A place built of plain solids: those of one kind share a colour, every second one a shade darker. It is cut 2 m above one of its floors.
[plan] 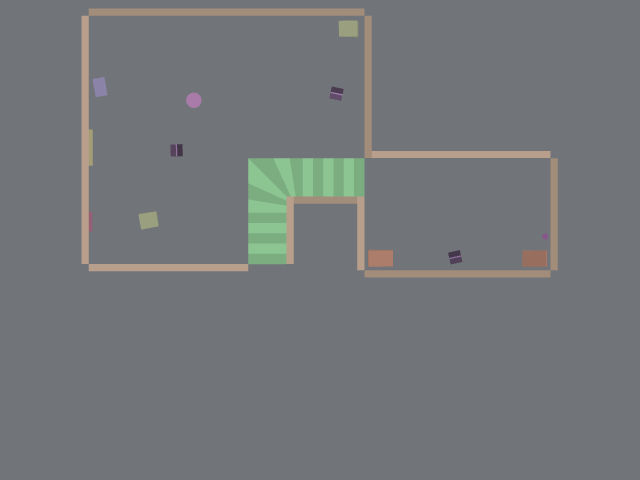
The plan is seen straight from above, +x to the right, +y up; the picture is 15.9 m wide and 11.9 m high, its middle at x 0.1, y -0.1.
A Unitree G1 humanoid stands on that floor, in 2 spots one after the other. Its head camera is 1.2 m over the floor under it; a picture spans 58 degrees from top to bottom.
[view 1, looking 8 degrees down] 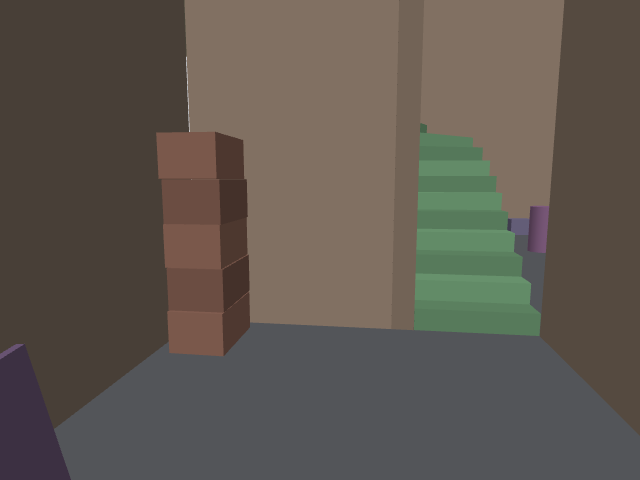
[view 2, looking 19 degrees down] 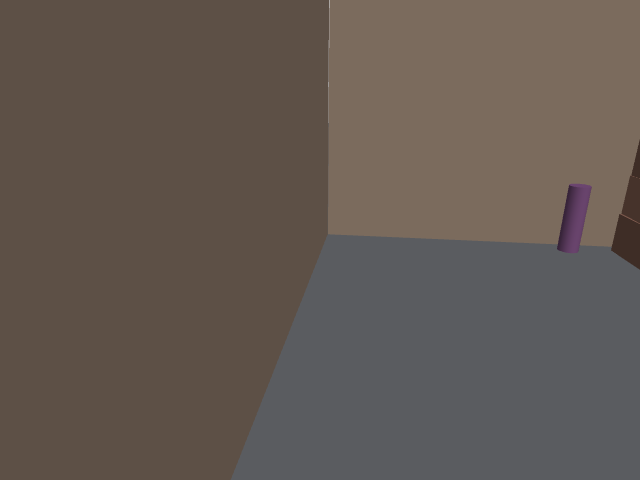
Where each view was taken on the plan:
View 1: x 4.61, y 0.70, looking -172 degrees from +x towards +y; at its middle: wall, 3.48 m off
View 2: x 2.20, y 1.49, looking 8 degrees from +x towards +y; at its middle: wall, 3.34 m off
